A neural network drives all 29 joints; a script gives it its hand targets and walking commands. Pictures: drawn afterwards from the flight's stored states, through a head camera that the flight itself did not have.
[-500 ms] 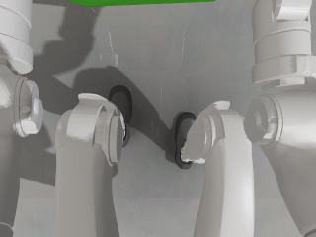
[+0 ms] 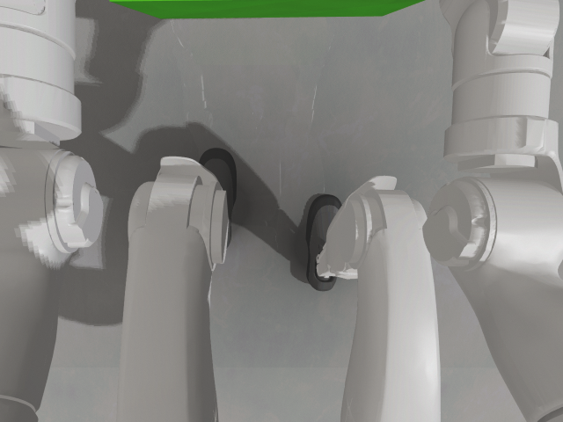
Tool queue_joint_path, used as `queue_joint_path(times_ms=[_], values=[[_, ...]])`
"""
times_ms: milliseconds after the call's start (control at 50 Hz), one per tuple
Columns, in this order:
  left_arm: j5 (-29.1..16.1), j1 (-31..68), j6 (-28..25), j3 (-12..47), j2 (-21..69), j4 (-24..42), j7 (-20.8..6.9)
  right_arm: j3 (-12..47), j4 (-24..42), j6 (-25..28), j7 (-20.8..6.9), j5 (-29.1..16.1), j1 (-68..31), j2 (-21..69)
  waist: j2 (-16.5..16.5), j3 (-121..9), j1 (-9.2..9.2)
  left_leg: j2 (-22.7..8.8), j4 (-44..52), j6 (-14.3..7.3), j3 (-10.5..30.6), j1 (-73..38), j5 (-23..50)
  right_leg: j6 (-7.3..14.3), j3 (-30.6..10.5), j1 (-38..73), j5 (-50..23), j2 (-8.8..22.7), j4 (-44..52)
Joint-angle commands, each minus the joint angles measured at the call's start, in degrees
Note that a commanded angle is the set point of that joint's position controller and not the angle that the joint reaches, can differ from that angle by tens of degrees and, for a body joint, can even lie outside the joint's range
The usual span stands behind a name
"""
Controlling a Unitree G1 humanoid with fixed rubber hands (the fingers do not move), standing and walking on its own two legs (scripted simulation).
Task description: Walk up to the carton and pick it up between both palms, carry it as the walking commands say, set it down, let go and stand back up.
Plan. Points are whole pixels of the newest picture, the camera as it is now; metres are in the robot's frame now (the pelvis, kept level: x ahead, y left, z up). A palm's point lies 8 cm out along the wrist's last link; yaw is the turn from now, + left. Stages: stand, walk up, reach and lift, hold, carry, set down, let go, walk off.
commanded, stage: reach and lift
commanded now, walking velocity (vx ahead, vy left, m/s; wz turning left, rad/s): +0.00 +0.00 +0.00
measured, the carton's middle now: out of the picture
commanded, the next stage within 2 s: none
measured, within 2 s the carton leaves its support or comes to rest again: neither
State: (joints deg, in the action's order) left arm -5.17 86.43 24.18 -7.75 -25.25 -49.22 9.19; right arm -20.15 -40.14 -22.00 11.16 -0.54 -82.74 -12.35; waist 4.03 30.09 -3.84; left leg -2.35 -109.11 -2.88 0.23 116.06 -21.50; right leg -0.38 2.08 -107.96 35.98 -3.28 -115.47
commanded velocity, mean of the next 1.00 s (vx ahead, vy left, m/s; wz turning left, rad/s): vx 0.00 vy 0.00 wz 0.00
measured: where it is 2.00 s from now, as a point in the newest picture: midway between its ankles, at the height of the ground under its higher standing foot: (270, 239)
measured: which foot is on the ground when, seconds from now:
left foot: down 0.00-1.00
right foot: down 0.00-1.00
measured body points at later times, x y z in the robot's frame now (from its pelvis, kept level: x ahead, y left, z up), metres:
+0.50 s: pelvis -0.01 +0.00 +0.05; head +0.34 +0.05 +0.32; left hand +0.54 +0.25 -0.08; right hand +0.57 -0.12 -0.05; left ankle +0.18 +0.11 -0.41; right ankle +0.11 -0.12 -0.41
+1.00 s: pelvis -0.01 -0.01 +0.11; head +0.33 +0.05 +0.40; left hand +0.52 +0.24 -0.01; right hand +0.55 -0.13 +0.02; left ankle +0.17 +0.11 -0.41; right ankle +0.11 -0.12 -0.41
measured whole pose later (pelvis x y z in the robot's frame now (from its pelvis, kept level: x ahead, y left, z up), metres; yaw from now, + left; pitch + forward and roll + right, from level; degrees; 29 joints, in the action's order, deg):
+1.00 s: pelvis -0.01 -0.01 +0.11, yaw +2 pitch +22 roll -2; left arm -1.7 76.6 26.7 -10.3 -19.5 -41.4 10.6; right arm -21.1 -31.3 -25.6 10.7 1.9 -72.1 -9.4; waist 2.8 30.1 -2.8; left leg -1.1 -87.3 -1.4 0.7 92.0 -17.4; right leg 0.2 1.3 -85.5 29.9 -3.3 -93.4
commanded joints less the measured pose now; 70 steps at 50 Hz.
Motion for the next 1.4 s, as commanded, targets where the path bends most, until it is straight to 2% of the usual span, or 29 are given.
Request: queue_joint_path(times_ms=[0,40,60,140,160,180,260,380,400,420,620,680,720,740,780,860,900,1000,1020,1040,1100,1120,1180,1240,1300,1320,1340,1360,1380], values=[[-8.6,39.3,-5.0,17.2,53.3,19.9,-23.7,26.4,9.5,0.3,-22.1,-8.6,-38.8,52.9,-6.3,-126.1,0.8,6.0,4.4,0.4,-0.9,-63.5,19.3,1.6,2.5,13.0,-10.4,-5.3,15.4],[-10.7,39.3,-4.6,18.3,54.7,22.9,-24.2,28.4,9.5,-0.9,-22.1,-8.7,-33.2,56.3,-4.4,-130.6,2.56,6.4,5.2,-0.2,0.0,-67.1,20.5,1.1,3.0,16.1,-12.5,-5.9,15.9],[-13.4,42.0,-4.4,25.6,59.5,31.8,-23.9,32.2,22.3,0.0,-21.9,-11.7,-37.3,56.7,-8.3,-144.2,3.14,6.8,5.1,1.2,-0.9,-75.4,24.7,1.8,1.9,23.0,-17.3,-6.9,16.6],[-9.6,33.2,-3.9,20.3,60.7,19.6,-23.3,30.9,14.0,0.4,-22.7,-10.4,-36.4,57.2,-7.3,-132.0,-0.98,6.4,6.5,0.6,-0.9,-70.5,24.9,1.5,1.8,16.0,-12.9,-5.6,18.0],[-8.7,33.6,-3.8,18.9,58.8,21.4,-23.6,26.9,14.4,0.5,-22.6,-7.8,-36.3,53.3,-5.7,-131.0,3.63,6.2,7.9,0.3,1.2,-69.2,20.9,1.5,2.7,13.7,-10.8,-5.9,17.8],[-6.0,30.7,-3.9,17.1,60.1,14.6,-23.6,24.6,6.8,0.4,-23.8,-5.5,-32.7,53.2,-8.0,-119.9,1.77,5.2,10.0,1.1,1.7,-67.3,17.8,2.1,2.4,7.0,-6.6,-5.4,19.4],[-11.6,39.0,-5.5,22.0,57.4,33.7,-22.8,36.0,27.9,0.4,-22.6,-13.7,-42.8,56.2,-2.8,-149.1,-1.01,7.3,9.5,0.3,-0.3,-79.8,26.7,0.7,1.7,27.5,-18.5,-6.0,21.1],[-5.9,29.8,-3.7,17.5,58.7,14.2,-23.8,31.7,5.9,-0.9,-25.2,-8.5,-31.2,57.4,-5.5,-122.4,-3.67,6.8,14.3,0.4,-1.1,-65.7,11.4,1.1,1.0,15.6,-6.4,-5.1,24.1],[-9.4,37.9,-3.9,23.0,59.6,25.1,-23.8,30.5,14.7,0.0,-25.0,-8.8,-34.5,55.4,-6.3,-130.8,2.26,5.8,15.2,1.1,0.7,-72.9,11.4,1.3,2.3,18.1,-9.5,-5.9,23.9],[-6.0,36.9,-3.4,17.0,56.2,14.9,-24.0,27.3,7.5,-0.4,-25.3,-8.0,-35.3,56.0,-7.0,-124.0,-1.27,6.8,14.6,0.2,-1.5,-67.7,7.3,1.5,1.7,13.5,-4.9,-5.2,24.5],[-11.0,37.2,-1.9,25.1,61.4,30.5,-23.5,34.9,24.1,-2.3,-24.6,-12.2,-39.4,55.9,-7.8,-152.8,1.73,7.3,16.9,0.5,0.7,-87.0,22.7,0.7,1.2,31.3,-16.5,-6.2,26.8],[-7.2,29.9,-1.1,19.4,62.7,18.7,-24.7,29.6,15.7,-3.0,-25.7,-7.5,-34.3,55.4,-4.2,-135.1,3.23,6.7,20.0,0.2,0.6,-78.0,13.5,1.1,1.3,23.7,-9.6,-6.0,29.9],[-7.4,33.5,-1.8,21.0,62.7,25.1,-25.4,27.6,14.2,-2.4,-26.0,-7.0,-32.5,59.1,-6.5,-136.6,3.37,7.9,22.2,0.0,0.3,-78.5,11.3,1.4,1.5,27.3,-11.2,-5.6,30.0],[-5.9,35.4,-1.5,18.6,62.9,20.1,-25.3,26.5,10.6,-2.2,-26.7,-6.2,-33.7,58.6,-6.0,-128.3,0.35,6.6,24.0,1.0,3.2,-75.6,7.7,2.1,1.0,22.5,-5.7,-5.2,30.3],[-9.7,35.2,-3.2,24.6,65.0,32.0,-24.5,31.4,13.5,-2.1,-27.8,-7.7,-27.5,61.8,-6.1,-139.8,2.71,6.8,25.2,1.0,3.7,-88.5,13.8,0.8,1.8,27.2,-12.6,-5.5,31.0],[-5.6,25.7,-3.0,18.5,65.3,18.7,-25.3,29.7,9.2,-0.9,-28.0,-6.8,-30.2,61.4,-3.1,-127.4,1.07,7.5,26.2,0.3,1.4,-79.1,10.2,0.8,1.0,25.4,-8.3,-5.4,34.5],[-8.5,34.9,-3.8,21.8,63.4,26.0,-25.1,34.4,20.7,-0.4,-27.2,-10.3,-37.9,60.1,-4.4,-140.7,-1.97,8.1,23.0,0.8,-1.1,-80.5,21.7,1.0,-0.8,34.4,-15.3,-5.6,35.0],[-7.5,26.2,-3.0,22.9,62.1,28.4,-25.3,36.9,18.7,-2.4,-26.8,-9.6,-25.4,63.6,-1.6,-146.2,-0.36,7.9,25.2,-0.5,-0.8,-85.5,22.1,-0.2,-0.9,42.4,-19.5,-5.7,36.6],[-6.9,26.7,-2.6,22.3,64.3,23.8,-26.1,30.7,11.9,-3.0,-27.1,-6.0,-23.5,60.0,-3.5,-135.9,3.9,7.2,26.2,0.2,0.6,-81.8,18.4,0.3,-0.3,34.2,-14.9,-5.3,37.2],[-6.4,28.5,-2.5,21.5,62.1,25.1,-26.7,33.2,13.6,-2.5,-27.8,-6.7,-25.9,61.7,-2.2,-133.9,0.38,8.3,26.8,-0.2,-0.6,-80.5,15.5,0.6,-0.7,34.5,-13.1,-5.5,37.2],[-8.9,30.0,-1.2,25.5,65.6,28.8,-26.4,34.8,23.7,-1.6,-28.0,-9.2,-32.3,58.5,-4.4,-144.9,3.18,7.2,28.4,0.7,3.0,-92.5,18.6,0.5,0.5,36.8,-14.8,-5.8,37.2],[-5.0,26.8,-1.0,21.3,64.6,22.1,-26.0,33.4,13.4,-2.3,-28.3,-8.5,-28.8,60.2,-5.8,-136.1,-1.39,6.7,29.1,0.9,2.4,-89.3,15.4,1.1,-0.1,32.2,-10.9,-5.1,37.6],[-7.3,33.9,-2.4,23.3,63.7,35.0,-25.9,34.8,21.5,-1.9,-27.8,-10.6,-29.2,62.8,-4.8,-145.5,0.46,8.3,29.9,0.2,0.5,-91.2,20.9,0.9,-0.8,42.7,-18.1,-5.8,40.0],[-8.0,28.3,-2.3,24.5,66.2,28.0,-25.3,34.4,24.0,-1.0,-27.1,-10.2,-34.4,58.0,-4.4,-139.4,3.29,7.1,32.3,0.2,3.1,-92.9,14.3,0.7,0.2,37.2,-12.3,-6.1,40.7],[-8.2,21.1,-1.1,25.0,69.9,23.6,-25.9,38.1,24.3,-0.9,-27.9,-11.2,-34.3,61.0,-4.0,-140.0,0.29,8.1,34.0,0.2,0.5,-94.5,16.7,0.6,-0.9,42.5,-14.9,-4.9,44.1],[-8.0,23.3,-1.9,24.5,71.0,25.6,-26.1,35.5,19.5,-1.1,-27.7,-9.6,-31.1,61.1,-4.7,-138.0,2.36,8.2,34.3,0.4,2.1,-92.8,13.1,0.4,-0.3,41.0,-13.6,-5.3,42.6],[-3.8,21.3,-2.0,18.9,67.0,16.4,-26.6,31.7,6.6,-1.4,-28.7,-6.5,-24.4,62.0,-5.0,-123.1,-1.96,7.6,34.3,0.1,-0.2,-83.3,8.6,1.5,-1.2,33.9,-7.8,-4.3,43.9],[-8.7,22.7,-3.0,26.1,72.0,27.9,-26.8,34.7,16.4,-0.2,-28.8,-7.6,-22.1,63.0,-3.9,-136.0,4.67,7.8,35.5,0.4,1.7,-91.7,14.1,0.9,-1.2,45.4,-16.6,-4.2,44.8],[-1.9,25.3,-2.9,16.6,63.1,17.5,-27.5,28.0,4.2,-1.5,-29.4,-4.3,-23.4,60.6,-4.6,-118.9,-0.46,7.8,34.2,-0.3,-0.7,-79.4,7.3,1.4,-1.4,32.4,-6.7,-3.7,45.3]])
